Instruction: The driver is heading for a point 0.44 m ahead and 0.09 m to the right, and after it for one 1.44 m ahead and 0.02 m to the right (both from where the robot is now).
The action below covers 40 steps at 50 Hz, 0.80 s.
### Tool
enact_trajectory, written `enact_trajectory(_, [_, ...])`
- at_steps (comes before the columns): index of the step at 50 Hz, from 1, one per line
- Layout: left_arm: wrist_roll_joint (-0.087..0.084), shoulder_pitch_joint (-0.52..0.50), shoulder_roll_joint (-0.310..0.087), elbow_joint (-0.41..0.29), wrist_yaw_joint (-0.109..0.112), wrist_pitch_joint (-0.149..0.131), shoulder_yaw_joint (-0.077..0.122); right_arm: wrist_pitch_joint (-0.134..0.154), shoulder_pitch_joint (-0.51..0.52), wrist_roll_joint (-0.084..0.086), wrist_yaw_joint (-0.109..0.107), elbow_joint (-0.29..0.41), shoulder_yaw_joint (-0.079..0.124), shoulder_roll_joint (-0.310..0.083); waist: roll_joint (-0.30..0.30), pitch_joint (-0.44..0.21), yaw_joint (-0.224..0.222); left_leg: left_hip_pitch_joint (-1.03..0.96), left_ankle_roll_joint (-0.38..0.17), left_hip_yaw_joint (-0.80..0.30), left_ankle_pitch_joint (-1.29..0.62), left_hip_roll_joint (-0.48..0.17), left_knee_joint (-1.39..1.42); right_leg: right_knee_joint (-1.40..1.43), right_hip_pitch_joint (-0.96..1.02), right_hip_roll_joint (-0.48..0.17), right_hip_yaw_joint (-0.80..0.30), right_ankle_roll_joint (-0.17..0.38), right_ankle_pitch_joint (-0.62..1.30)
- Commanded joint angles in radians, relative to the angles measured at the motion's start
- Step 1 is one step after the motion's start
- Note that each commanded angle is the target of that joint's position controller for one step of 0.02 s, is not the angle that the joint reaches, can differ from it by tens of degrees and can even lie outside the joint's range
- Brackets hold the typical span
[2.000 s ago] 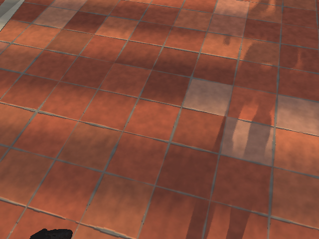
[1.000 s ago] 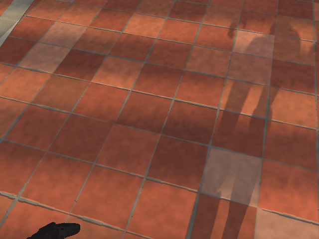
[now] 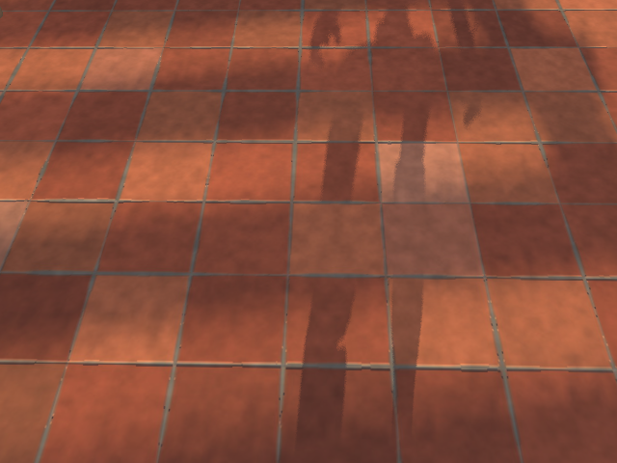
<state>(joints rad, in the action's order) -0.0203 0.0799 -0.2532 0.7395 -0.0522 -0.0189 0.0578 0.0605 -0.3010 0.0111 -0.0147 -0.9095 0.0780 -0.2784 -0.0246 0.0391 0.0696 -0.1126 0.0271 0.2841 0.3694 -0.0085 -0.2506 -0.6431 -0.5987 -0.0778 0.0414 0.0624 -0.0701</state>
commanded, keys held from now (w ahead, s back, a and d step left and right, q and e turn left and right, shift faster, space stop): w+e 0.40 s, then w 0.04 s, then w+q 0.30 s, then q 0.26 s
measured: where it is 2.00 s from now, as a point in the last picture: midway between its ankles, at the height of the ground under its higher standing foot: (343, 386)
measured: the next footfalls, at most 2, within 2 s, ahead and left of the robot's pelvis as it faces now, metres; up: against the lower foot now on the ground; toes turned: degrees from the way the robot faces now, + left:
right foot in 0.06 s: +0.20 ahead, -0.11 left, +0.00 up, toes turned -5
left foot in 0.54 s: +0.52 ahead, +0.04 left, +0.00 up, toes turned -18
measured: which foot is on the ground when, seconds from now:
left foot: down 0.00-0.04, up 0.06-0.52, down 0.54-1.00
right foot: up 0.00-0.04, down 0.06-0.54, up 0.56-0.98, down 1.00-1.00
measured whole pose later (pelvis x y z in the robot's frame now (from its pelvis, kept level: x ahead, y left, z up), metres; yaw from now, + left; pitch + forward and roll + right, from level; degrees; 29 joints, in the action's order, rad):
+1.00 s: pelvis +0.55 -0.08 +0.00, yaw -5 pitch +2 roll +1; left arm 0.02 0.02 -0.26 0.64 0.00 -0.09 0.04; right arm 0.01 -0.38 0.02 -0.03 -0.81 0.08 -0.30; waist -0.02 0.02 0.09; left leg 0.16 -0.03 -0.21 0.39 0.12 -0.54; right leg -0.43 -0.43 0.02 -0.09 -0.01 0.01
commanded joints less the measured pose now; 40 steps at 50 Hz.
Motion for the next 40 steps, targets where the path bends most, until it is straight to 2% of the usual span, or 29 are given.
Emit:
enact_trajectory(1, [-0.004,0.059,-0.129,-0.071,-0.006,-0.006,0.049,-0.016,0.038,0.016,-0.011,0.054,0.052,-0.218,0.116,-0.048,-0.107,-0.007,-0.130,-0.051,-1.071,-0.282,-0.218,0.004,0.142,0.093,0.084,0.062,-0.133])
enact_trajectory(2, [-0.007,0.212,-0.177,-0.033,0.003,-0.005,0.079,-0.021,0.060,0.021,-0.013,0.060,0.049,-0.215,0.098,-0.125,-0.195,0.070,-0.100,-0.027,-1.060,-0.245,-0.422,0.074,0.362,0.136,0.089,0.099,-0.078])
enact_trajectory(3, [-0.007,0.370,-0.266,0.006,0.025,0.006,0.115,-0.014,0.048,-0.002,-0.015,0.076,0.033,-0.177,-0.008,-0.214,-0.253,0.314,-0.050,-0.026,-0.748,-0.199,-0.730,0.110,0.665,0.045,-0.099,0.155,-0.078])
enact_trajectory(4, [-0.016,0.326,-0.362,-0.001,0.029,-0.004,0.124,0.016,-0.042,-0.036,0.001,0.130,-0.013,-0.023,-0.254,-0.285,-0.115,0.766,0.009,-0.136,0.190,0.018,-1.062,0.211,0.966,-0.196,-0.667,0.341,-0.242])
enact_trajectory(5, [-0.004,0.351,-0.277,-0.032,0.022,-0.021,0.096,0.059,0.066,0.004,0.016,0.142,-0.006,-0.096,-0.122,-0.378,-0.188,0.876,-0.012,-0.361,0.230,0.026,-1.154,0.352,1.005,-0.252,-0.858,0.360,-0.341])
enact_trajectory(6, [0.005,0.314,-0.224,-0.026,0.019,-0.037,0.080,0.081,0.158,0.040,0.024,0.172,0.006,-0.140,-0.077,-0.240,-0.195,0.950,-0.040,-0.367,0.131,-0.021,-1.128,0.373,0.915,-0.231,-0.721,0.309,-0.259])
enact_trajectory(7, [0.001,0.253,-0.196,-0.033,0.020,-0.045,0.072,0.092,0.164,0.029,0.019,0.169,0.003,-0.130,-0.004,-0.164,-0.150,0.911,-0.052,-0.368,0.043,-0.066,-1.042,0.367,0.773,-0.187,-0.600,0.274,-0.162])
enact_trajectory(8, [0.002,0.183,-0.161,-0.047,0.022,-0.046,0.061,0.092,0.159,0.001,0.011,0.154,0.010,-0.137,0.018,-0.111,-0.108,0.841,-0.045,-0.367,-0.005,-0.095,-0.954,0.375,0.638,-0.146,-0.502,0.248,-0.055])
enact_trajectory(9, [0.014,0.146,-0.140,-0.065,0.027,-0.048,0.051,0.080,0.135,-0.008,0.012,0.148,0.016,-0.146,-0.004,-0.100,-0.074,0.769,-0.038,-0.376,-0.041,-0.114,-0.909,0.394,0.552,-0.122,-0.452,0.240,0.022])
enact_trajectory(10, [0.016,0.136,-0.141,-0.072,0.031,-0.049,0.050,0.067,0.124,-0.012,0.013,0.149,0.019,-0.143,-0.007,-0.093,-0.059,0.733,-0.024,-0.373,-0.057,-0.116,-0.870,0.413,0.505,-0.109,-0.431,0.240,0.064])
enact_trajectory(12, [0.009,0.154,-0.165,-0.069,0.044,-0.053,0.055,0.047,0.137,-0.024,0.011,0.156,0.014,-0.114,0.003,-0.073,-0.052,0.717,0.010,-0.349,-0.101,-0.107,-0.776,0.431,0.432,-0.089,-0.371,0.242,0.146])
enact_trajectory(15, [0.005,0.200,-0.195,-0.057,0.063,-0.049,0.064,0.041,0.250,-0.027,0.011,0.194,0.000,-0.081,-0.014,-0.034,-0.086,0.716,0.042,-0.335,-0.291,-0.073,-0.550,0.434,0.375,-0.037,-0.300,0.205,0.137])
enact_trajectory(18, [0.001,0.242,-0.196,-0.045,0.069,-0.040,0.065,0.047,0.348,-0.015,0.023,0.224,-0.011,-0.062,-0.047,-0.021,-0.130,0.636,0.042,-0.325,-0.458,-0.023,-0.351,0.420,0.340,-0.004,-0.284,0.160,0.033])
enact_trajectory(20, [-0.004,0.275,-0.195,-0.031,0.069,-0.036,0.066,0.053,0.388,-0.005,0.030,0.243,-0.009,-0.075,-0.056,-0.018,-0.146,0.613,0.035,-0.339,-0.481,-0.008,-0.296,0.395,0.364,-0.023,-0.325,0.150,-0.009])
enact_trajectory(23, [0.001,0.302,-0.168,-0.010,0.075,-0.031,0.058,0.067,0.371,-0.005,0.047,0.239,-0.004,-0.104,-0.076,-0.028,-0.141,0.621,0.001,-0.351,-0.440,-0.020,-0.241,0.318,0.491,-0.078,-0.372,0.139,-0.009])
enact_trajectory(25, [0.009,0.300,-0.174,-0.001,0.076,-0.026,0.060,0.073,0.324,-0.007,0.051,0.227,0.002,-0.120,-0.109,-0.026,-0.119,0.590,-0.040,-0.322,-0.355,-0.017,-0.232,0.270,0.550,-0.108,-0.379,0.126,0.109])
enact_trajectory(26, [0.009,0.288,-0.168,-0.004,0.074,-0.024,0.056,0.076,0.255,-0.012,0.048,0.206,0.012,-0.138,-0.110,-0.055,-0.080,0.500,-0.071,-0.290,-0.333,0.007,-0.202,0.191,0.566,-0.082,-0.352,0.108,0.266])
enact_trajectory(27, [0.016,0.283,-0.141,-0.011,0.071,-0.023,0.044,0.079,0.138,-0.022,0.045,0.178,0.026,-0.173,-0.083,-0.151,-0.027,0.319,-0.120,-0.320,-0.359,-0.027,-0.222,0.020,0.537,-0.030,-0.300,0.081,0.354])
enact_trajectory(28, [0.032,0.356,-0.099,-0.024,0.073,-0.028,0.025,0.079,-0.006,-0.032,0.046,0.162,0.041,-0.239,0.074,-0.317,-0.011,0.002,-0.232,-0.569,-0.385,-0.195,-0.267,-0.284,0.337,0.060,-0.234,0.033,0.129])
enact_trajectory(29, [0.007,0.457,-0.064,-0.020,0.067,-0.042,0.013,0.065,-0.088,-0.015,0.060,0.112,0.055,-0.272,0.374,-0.374,-0.039,-0.223,-0.371,-1.017,-0.110,-0.347,-0.091,-0.570,0.003,0.182,-0.151,-0.042,-0.453])
enact_trajectory(30, [-0.001,0.374,-0.150,-0.025,0.066,-0.052,0.023,0.062,-0.065,0.020,0.066,0.124,0.030,-0.186,0.247,-0.274,-0.008,-0.190,-0.340,-1.087,0.118,-0.337,-0.026,-0.652,-0.131,0.120,-0.205,-0.033,-0.475])
enact_trajectory(31, [-0.003,0.235,-0.182,-0.055,0.064,-0.061,0.032,0.054,0.005,0.018,0.062,0.144,0.017,-0.144,0.143,-0.141,0.006,-0.060,-0.298,-0.954,0.090,-0.297,-0.016,-0.641,-0.170,0.079,-0.183,-0.029,-0.382])
enact_trajectory(32, [0.010,0.161,-0.170,-0.075,0.064,-0.071,0.028,0.046,0.043,0.002,0.060,0.157,0.011,-0.138,0.068,-0.075,-0.002,0.057,-0.285,-0.858,-0.027,-0.255,-0.004,-0.599,-0.152,0.055,-0.157,-0.028,-0.326])
enact_trajectory(33, [0.025,0.140,-0.157,-0.086,0.064,-0.080,0.030,0.042,0.063,-0.004,0.056,0.161,0.008,-0.129,0.053,-0.044,-0.026,0.130,-0.282,-0.796,-0.135,-0.224,0.006,-0.525,-0.127,0.027,-0.153,-0.033,-0.282])
enact_trajectory(34, [0.033,0.148,-0.143,-0.089,0.063,-0.084,0.030,0.042,0.066,-0.011,0.050,0.163,0.002,-0.118,0.078,-0.057,-0.048,0.167,-0.275,-0.748,-0.217,-0.191,0.016,-0.466,-0.072,0.011,-0.151,-0.039,-0.254])
enact_trajectory(36, [0.036,0.155,-0.114,-0.095,0.061,-0.083,0.025,0.039,0.050,-0.003,0.041,0.158,0.001,-0.115,0.118,-0.074,-0.064,0.199,-0.282,-0.691,-0.311,-0.164,0.031,-0.353,-0.028,0.010,-0.130,-0.061,-0.258])
enact_trajectory(38, [0.035,0.103,-0.092,-0.113,0.064,-0.078,0.016,0.033,0.037,0.003,0.026,0.155,0.011,-0.146,0.117,-0.052,-0.061,0.258,-0.289,-0.641,-0.437,-0.154,0.038,-0.221,-0.005,0.027,-0.102,-0.090,-0.232])
enact_trajectory(40, [0.037,0.044,-0.073,-0.127,0.065,-0.077,0.007,0.020,0.029,0.005,0.012,0.152,0.025,-0.183,0.111,-0.049,-0.052,0.320,-0.262,-0.568,-0.628,-0.121,0.004,-0.090,0.071,0.061,-0.087,-0.112,-0.116])
Keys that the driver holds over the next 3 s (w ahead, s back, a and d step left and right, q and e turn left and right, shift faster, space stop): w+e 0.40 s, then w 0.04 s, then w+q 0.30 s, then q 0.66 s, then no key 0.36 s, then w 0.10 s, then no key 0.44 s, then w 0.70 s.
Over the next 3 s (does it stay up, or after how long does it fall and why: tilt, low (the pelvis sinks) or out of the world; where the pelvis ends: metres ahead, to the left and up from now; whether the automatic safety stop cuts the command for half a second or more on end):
stays up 0.85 -0.08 0.02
